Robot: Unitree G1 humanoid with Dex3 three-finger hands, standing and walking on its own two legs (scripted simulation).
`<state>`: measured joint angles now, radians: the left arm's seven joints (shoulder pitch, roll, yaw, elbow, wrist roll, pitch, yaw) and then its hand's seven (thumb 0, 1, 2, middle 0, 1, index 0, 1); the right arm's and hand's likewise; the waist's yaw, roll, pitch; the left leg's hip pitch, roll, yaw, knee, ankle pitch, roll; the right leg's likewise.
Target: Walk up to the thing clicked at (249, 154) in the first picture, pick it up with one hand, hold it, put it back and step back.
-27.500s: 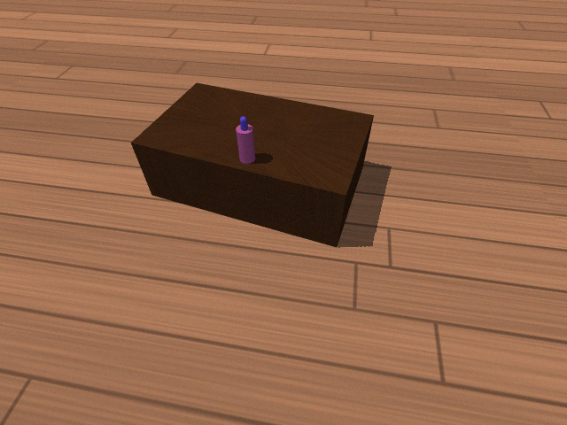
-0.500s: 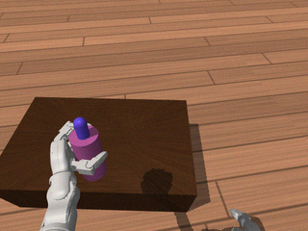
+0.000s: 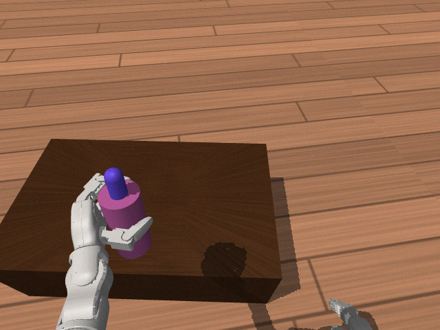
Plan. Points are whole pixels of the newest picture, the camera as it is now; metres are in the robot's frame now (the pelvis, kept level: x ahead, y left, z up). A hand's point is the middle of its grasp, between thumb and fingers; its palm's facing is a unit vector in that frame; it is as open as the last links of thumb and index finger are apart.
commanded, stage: crouch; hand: left
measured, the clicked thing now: (124, 211) +0.33 +0.18 +0.05
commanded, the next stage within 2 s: lower in 1.38 s
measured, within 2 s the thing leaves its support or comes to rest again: neither
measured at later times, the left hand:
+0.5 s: hand (124, 223) +0.36 +0.21 -0.06, palm faces +0.29 -0.96 -0.03, open 10.2 cm
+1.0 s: hand (129, 226) +0.40 +0.24 -0.16, palm faces +0.29 -0.96 -0.03, open 10.1 cm
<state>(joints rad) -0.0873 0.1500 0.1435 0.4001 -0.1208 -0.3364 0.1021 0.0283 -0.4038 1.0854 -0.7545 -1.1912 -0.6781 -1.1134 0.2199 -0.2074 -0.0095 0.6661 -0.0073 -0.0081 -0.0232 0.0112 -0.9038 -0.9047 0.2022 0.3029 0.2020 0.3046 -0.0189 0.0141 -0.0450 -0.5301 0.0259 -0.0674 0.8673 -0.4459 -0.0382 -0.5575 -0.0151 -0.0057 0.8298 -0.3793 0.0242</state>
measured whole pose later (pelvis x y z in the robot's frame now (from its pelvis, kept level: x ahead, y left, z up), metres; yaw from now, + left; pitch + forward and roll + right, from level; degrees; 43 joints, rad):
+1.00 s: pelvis -0.04 +0.01 -0.15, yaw -2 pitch +30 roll -3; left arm -0.58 0.35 0.47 0.97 -0.10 -0.62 -0.05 0.03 -0.43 1.08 -0.82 -1.10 -0.75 -1.03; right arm 0.19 -0.24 -0.01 0.72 -0.06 0.01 0.03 0.01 -0.92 -0.91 0.20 0.30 0.20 0.30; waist -0.11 0.01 -0.18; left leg -1.47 0.01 -0.10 1.60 -0.65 -0.04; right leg -1.49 -0.01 -0.01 1.52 -0.56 0.03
